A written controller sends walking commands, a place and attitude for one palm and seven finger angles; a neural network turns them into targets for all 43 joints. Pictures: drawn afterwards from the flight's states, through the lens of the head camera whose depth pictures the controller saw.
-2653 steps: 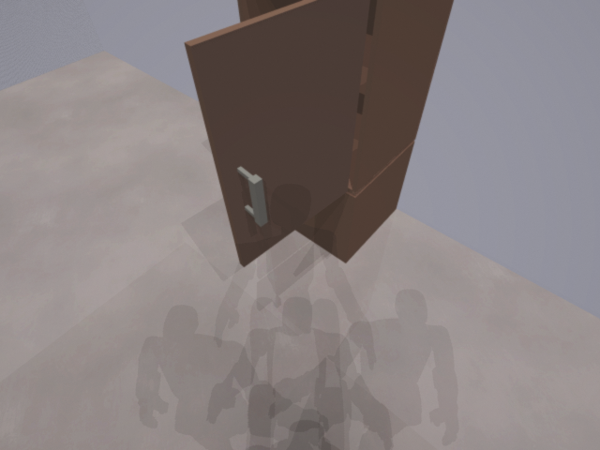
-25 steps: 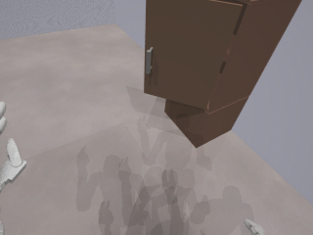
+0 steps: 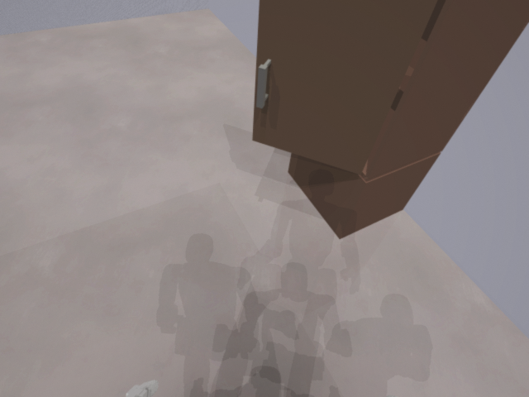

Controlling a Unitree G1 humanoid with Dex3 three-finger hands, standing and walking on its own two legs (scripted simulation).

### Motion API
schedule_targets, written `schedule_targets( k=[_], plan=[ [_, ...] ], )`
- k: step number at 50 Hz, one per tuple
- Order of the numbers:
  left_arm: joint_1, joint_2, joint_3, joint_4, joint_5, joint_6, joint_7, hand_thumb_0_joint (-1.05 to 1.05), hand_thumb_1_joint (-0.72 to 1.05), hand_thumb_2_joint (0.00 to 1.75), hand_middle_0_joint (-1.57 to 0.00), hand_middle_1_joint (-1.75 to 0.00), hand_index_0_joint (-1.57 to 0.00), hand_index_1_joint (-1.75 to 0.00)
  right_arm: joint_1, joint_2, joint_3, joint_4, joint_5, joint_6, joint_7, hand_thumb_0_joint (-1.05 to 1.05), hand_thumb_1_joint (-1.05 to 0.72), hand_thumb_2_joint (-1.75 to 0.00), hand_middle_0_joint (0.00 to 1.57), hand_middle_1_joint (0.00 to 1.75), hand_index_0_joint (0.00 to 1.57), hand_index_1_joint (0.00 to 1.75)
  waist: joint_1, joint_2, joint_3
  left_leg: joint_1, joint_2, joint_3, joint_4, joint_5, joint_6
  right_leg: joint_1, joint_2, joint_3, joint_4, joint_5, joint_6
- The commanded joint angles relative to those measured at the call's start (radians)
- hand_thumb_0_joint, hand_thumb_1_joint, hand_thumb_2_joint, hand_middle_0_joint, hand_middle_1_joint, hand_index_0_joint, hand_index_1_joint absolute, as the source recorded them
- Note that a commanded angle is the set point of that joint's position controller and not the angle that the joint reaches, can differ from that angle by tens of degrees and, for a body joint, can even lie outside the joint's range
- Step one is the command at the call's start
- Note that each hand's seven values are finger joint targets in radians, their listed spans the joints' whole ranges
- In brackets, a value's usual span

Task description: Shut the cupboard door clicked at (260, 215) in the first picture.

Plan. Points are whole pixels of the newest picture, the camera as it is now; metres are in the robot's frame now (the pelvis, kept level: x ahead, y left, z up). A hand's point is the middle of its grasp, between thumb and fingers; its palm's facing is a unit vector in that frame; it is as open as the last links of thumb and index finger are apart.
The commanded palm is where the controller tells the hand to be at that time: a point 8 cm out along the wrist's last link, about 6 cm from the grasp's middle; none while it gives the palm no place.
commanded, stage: let the arm hang, fingers relaxed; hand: left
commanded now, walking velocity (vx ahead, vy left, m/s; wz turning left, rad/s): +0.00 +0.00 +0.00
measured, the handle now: (264, 83) +0.97 +0.04 -0.07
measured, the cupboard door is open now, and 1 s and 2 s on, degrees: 40 40 40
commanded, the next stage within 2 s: look to check the result in 0.80 s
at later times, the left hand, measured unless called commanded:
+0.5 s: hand out of the picture -0.01 +0.22 -0.16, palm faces -0.02 -0.97 -0.22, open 7.4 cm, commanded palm none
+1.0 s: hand out of the picture -0.03 +0.20 -0.16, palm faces -0.03 -0.99 -0.16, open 7.4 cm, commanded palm none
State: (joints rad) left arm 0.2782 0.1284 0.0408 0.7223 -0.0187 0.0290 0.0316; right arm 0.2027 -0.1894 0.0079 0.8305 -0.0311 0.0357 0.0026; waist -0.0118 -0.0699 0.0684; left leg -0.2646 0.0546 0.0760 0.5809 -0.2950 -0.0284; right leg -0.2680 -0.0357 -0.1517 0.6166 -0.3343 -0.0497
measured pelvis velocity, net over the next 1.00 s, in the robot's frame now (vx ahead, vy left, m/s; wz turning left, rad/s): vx -0.02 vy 0.05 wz -0.07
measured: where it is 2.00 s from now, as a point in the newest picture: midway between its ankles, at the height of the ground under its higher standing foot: outside the picture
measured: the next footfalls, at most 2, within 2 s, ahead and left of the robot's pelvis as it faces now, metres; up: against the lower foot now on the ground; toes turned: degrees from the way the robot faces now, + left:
none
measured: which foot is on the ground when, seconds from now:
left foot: down 0.00-1.00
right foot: down 0.00-1.00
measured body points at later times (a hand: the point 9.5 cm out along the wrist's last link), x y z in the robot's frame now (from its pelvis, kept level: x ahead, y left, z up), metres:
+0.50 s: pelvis -0.01 +0.03 +0.02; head -0.01 +0.03 +0.47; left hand +0.00 +0.27 -0.14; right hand -0.05 -0.17 -0.15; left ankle +0.01 +0.14 -0.73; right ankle +0.00 -0.08 -0.73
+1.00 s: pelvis -0.02 +0.05 +0.01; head -0.01 +0.04 +0.46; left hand -0.03 +0.25 -0.15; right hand -0.06 -0.16 -0.15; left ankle +0.01 +0.14 -0.73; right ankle +0.00 -0.08 -0.73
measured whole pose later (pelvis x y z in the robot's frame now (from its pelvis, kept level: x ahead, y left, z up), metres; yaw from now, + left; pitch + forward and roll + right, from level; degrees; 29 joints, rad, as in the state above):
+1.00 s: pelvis -0.02 +0.05 +0.01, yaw -4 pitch -2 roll +0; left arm 0.31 0.11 0.02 1.16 0.02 0.00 0.04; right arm 0.33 -0.11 -0.01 1.12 -0.02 0.01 -0.03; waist -0.01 0.00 0.05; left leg -0.17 0.03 0.17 0.41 -0.21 0.03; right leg -0.20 -0.04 -0.07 0.41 -0.18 0.01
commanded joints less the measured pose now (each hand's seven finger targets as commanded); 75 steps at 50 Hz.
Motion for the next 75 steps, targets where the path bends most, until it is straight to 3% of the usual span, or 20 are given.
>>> schedule_targets(
  k=[1,5,8,11,19,36,46,57,72,75],
  plan=[
    [0.044,0.158,0.025,0.055,0.038,-0.042,-0.004,0.0,0.9,0.9,-0.2,-0.3,-0.2,-0.3,0.016,-0.071,-0.033,0.006,-0.003,-0.034,-0.023,0.0,-0.9,-0.9,0.2,0.3,0.2,0.3,0.009,0.301,-0.162,0.093,0.05,-0.035,-0.108,0.242,0.04,0.117,-0.089,0.174,-0.225,0.322,0.003],
    [0.003,0.167,0.011,0.148,0.034,-0.04,-0.006,0.0,0.9,0.9,-0.2,-0.3,-0.2,-0.3,0.047,-0.078,-0.035,0.061,0.005,-0.031,-0.031,0.0,-0.9,-0.9,0.2,0.3,0.2,0.3,0.005,0.265,-0.13,0.082,0.074,-0.046,-0.163,0.217,0.035,0.153,-0.078,0.154,-0.262,0.309,0.001],
    [-0.014,0.165,0.002,0.212,0.034,-0.037,-0.009,0.0,0.9,0.9,-0.2,-0.3,-0.2,-0.3,0.064,-0.09,-0.036,0.099,0.009,-0.027,-0.034,0.0,-0.9,-0.9,0.2,0.3,0.2,0.3,0.004,0.138,-0.059,0.07,0.087,-0.053,-0.209,0.177,0.035,0.135,-0.072,0.145,-0.292,0.265,0.004],
    [-0.013,0.155,-0.006,0.265,0.031,-0.034,-0.01,0.0,0.9,0.9,-0.2,-0.3,-0.2,-0.3,0.086,-0.091,-0.033,0.138,0.008,-0.026,-0.035,0.0,-0.9,-0.9,0.2,0.3,0.2,0.3,0.006,0.087,0.006,0.058,0.084,-0.059,-0.257,0.094,0.042,0.101,-0.065,0.156,-0.323,0.171,0.009],
    [0.027,0.138,-0.015,0.352,0.028,-0.036,-0.002,0.0,0.9,0.9,-0.2,-0.3,-0.2,-0.3,0.154,-0.064,-0.025,0.229,0.011,-0.029,-0.033,0.0,-0.9,-0.9,0.2,0.3,0.2,0.3,0.007,0.016,0.017,0.075,0.073,-0.046,-0.291,0.051,0.051,0.088,-0.068,0.163,-0.333,0.124,0.015],
    [0.108,0.074,-0.016,0.417,0.035,-0.034,0.009,0.0,0.9,0.9,-0.2,-0.3,-0.2,-0.3,0.219,-0.01,-0.03,0.283,0.014,-0.032,-0.041,0.0,-0.9,-0.9,0.2,0.3,0.2,0.3,0.004,0.111,0.054,0.029,0.072,-0.05,-0.322,-0.058,0.059,0.041,-0.051,0.158,-0.29,0.109,0.018],
    [0.11,0.071,-0.013,0.417,0.038,-0.039,0.01,0.0,0.9,0.9,-0.2,-0.3,-0.2,-0.3,0.215,-0.023,-0.038,0.271,0.015,-0.036,-0.042,0.0,-0.9,-0.9,0.2,0.3,0.2,0.3,0.0,0.097,0.053,0.038,0.077,-0.056,-0.316,-0.048,0.065,0.022,-0.051,0.161,-0.282,0.125,0.019],
    [0.074,0.125,-0.005,0.394,0.04,-0.047,0.007,0.0,0.9,0.9,-0.2,-0.3,-0.2,-0.3,0.171,-0.069,-0.046,0.255,0.017,-0.04,-0.035,0.0,-0.9,-0.9,0.2,0.3,0.2,0.3,0.001,0.053,0.021,0.077,0.075,-0.048,-0.286,0.021,0.07,0.023,-0.062,0.175,-0.286,0.142,0.014],
    [-0.017,0.206,0.005,0.376,0.038,-0.053,-0.001,0.0,0.9,0.9,-0.2,-0.3,-0.2,-0.3,0.084,-0.137,-0.05,0.249,0.016,-0.047,-0.031,0.0,-0.9,-0.9,0.2,0.3,0.2,0.3,0.004,0.074,-0.01,0.118,0.083,-0.048,-0.293,0.11,0.063,0.07,-0.075,0.181,-0.307,0.2,0.009],
    [-0.03,0.197,0.002,0.377,0.035,-0.053,-0.002,0.0,0.9,0.9,-0.2,-0.3,-0.2,-0.3,0.078,-0.125,-0.043,0.256,0.013,-0.047,-0.029,0.0,-0.9,-0.9,0.2,0.3,0.2,0.3,0.002,0.072,-0.028,0.115,0.078,-0.049,-0.292,0.101,0.057,0.097,-0.084,0.172,-0.313,0.182,0.016]
  ],
)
